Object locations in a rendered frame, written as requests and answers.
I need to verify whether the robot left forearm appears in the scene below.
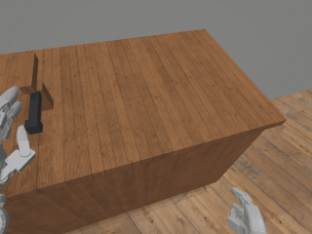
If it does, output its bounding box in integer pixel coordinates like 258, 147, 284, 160
0, 193, 10, 234

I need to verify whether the tap lever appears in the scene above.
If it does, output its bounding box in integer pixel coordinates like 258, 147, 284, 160
24, 91, 43, 135

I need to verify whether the counter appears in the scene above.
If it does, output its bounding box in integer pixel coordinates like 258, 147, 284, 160
0, 29, 287, 234

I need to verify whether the robot right hand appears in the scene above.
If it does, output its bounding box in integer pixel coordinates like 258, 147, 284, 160
227, 187, 267, 234

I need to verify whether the robot left hand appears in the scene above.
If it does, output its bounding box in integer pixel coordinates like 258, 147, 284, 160
0, 86, 36, 193

